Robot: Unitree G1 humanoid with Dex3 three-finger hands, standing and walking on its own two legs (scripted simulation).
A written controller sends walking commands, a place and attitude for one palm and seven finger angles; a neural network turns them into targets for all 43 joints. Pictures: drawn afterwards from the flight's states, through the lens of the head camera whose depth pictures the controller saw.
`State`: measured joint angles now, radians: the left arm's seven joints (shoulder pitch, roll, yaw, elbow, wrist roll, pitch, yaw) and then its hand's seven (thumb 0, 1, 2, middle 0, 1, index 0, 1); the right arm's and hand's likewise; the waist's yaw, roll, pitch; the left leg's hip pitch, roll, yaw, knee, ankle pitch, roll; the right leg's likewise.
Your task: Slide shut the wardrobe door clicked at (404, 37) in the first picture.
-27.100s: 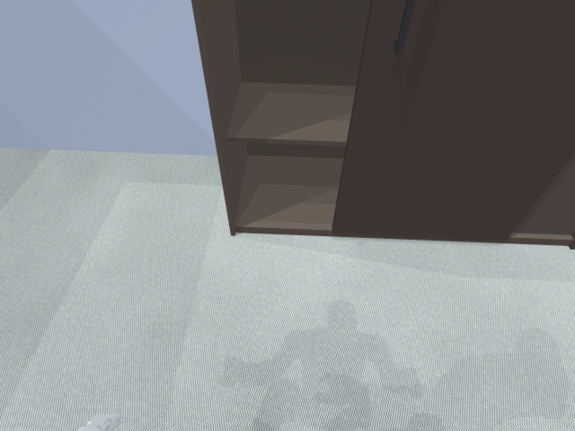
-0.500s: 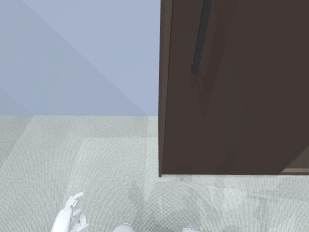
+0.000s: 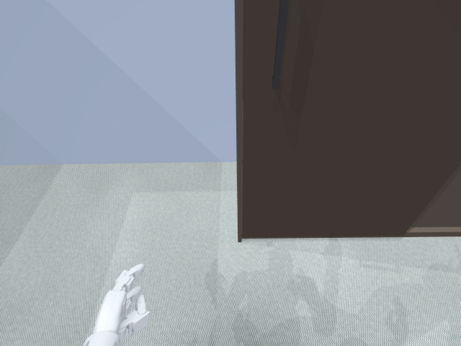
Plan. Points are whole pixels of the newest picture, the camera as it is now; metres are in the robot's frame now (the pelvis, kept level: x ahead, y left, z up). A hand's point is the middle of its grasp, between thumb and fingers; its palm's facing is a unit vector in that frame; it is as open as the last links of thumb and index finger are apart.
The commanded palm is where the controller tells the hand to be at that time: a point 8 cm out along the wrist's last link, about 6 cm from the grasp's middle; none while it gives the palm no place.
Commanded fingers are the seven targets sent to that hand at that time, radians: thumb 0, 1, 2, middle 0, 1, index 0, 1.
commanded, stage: stop stepping back and stand still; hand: right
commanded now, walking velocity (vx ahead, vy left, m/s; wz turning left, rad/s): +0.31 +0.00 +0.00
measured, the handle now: (281, 18) +0.72 -0.11 +0.27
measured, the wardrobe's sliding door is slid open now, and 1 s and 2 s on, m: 0.00 0.00 0.00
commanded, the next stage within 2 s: let the arm hang, fingers relaxed in 0.84 s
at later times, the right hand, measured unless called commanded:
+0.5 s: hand out of the picture +0.14 -0.25 +0.18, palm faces +0.35 +0.83 -0.44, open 7.4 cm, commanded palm +0.08 -0.29 +0.19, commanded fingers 0.00 -0.90 -0.90 0.20 0.30 0.20 0.30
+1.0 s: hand out of the picture +0.14 -0.29 +0.12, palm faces +0.29 +0.84 -0.46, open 7.4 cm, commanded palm none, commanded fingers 0.00 -0.90 -0.90 0.20 0.30 0.20 0.30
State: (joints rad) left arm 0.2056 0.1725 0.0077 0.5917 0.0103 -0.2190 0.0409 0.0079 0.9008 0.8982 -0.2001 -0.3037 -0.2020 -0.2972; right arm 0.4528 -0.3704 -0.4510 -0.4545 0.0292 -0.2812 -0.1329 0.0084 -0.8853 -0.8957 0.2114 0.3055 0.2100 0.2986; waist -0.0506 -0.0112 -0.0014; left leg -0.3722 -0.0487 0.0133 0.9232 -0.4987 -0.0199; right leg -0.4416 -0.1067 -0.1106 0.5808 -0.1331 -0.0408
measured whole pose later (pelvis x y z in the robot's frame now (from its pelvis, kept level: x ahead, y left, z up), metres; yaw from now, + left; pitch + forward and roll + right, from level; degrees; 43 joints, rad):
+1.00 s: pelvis -0.09 -0.05 -0.01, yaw +5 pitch -1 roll +2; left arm 0.26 0.26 0.00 0.70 0.02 -0.12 0.01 0.01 0.90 0.90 -0.20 -0.30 -0.20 -0.30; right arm 0.41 -0.38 -0.31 -0.25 -0.02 -0.16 -0.08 0.00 -0.89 -0.90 0.21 0.30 0.21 0.30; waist -0.02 -0.04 -0.06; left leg -0.34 0.01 0.08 0.69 -0.32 0.00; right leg -0.37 -0.04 -0.05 0.68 -0.26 -0.03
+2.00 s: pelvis -0.08 -0.07 +0.02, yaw +5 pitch -1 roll +0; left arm 0.06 0.34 0.01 1.10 0.02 -0.01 0.00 0.00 0.90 0.90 -0.20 -0.30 -0.20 -0.30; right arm 0.06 -0.33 0.00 1.11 -0.02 -0.02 0.01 0.00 -0.90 -0.90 0.20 0.30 0.20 0.30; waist 0.01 -0.01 0.03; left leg -0.14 0.02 -0.03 0.35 -0.19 -0.02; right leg -0.14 0.05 -0.04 0.34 -0.18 -0.06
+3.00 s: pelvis -0.06 -0.05 +0.02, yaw +5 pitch -2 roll +0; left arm 0.10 0.34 0.01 1.13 0.01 -0.01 0.00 0.00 0.90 0.90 -0.20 -0.30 -0.20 -0.30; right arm 0.09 -0.33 0.00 1.12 -0.01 -0.02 0.00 0.00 -0.90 -0.89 0.20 0.30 0.20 0.30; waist 0.02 0.00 0.04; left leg -0.08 -0.01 -0.03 0.30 -0.19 0.00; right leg -0.07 0.02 -0.04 0.30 -0.20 -0.03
